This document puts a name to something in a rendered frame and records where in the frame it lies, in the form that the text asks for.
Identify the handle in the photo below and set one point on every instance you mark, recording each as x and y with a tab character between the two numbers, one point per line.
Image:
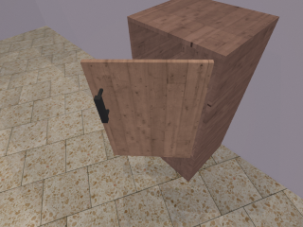
103	113

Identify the cupboard door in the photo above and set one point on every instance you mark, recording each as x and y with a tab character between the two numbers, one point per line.
154	106

